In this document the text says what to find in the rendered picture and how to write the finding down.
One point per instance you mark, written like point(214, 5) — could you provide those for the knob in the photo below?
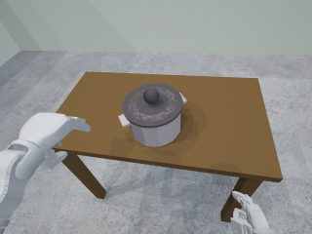
point(151, 95)

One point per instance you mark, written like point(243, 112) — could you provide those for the robot left hand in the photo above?
point(46, 129)

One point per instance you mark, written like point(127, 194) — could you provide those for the pot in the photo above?
point(154, 137)

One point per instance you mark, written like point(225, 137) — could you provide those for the robot right hand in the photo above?
point(252, 218)

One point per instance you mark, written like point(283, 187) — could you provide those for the table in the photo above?
point(224, 130)

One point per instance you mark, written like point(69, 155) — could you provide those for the lid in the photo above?
point(152, 115)

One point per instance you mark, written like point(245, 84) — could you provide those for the left robot forearm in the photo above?
point(18, 164)

